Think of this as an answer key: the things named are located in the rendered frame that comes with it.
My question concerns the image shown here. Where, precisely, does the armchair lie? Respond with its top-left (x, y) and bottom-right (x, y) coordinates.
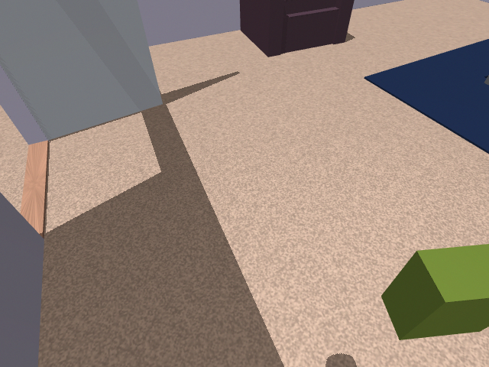
top-left (240, 0), bottom-right (354, 57)

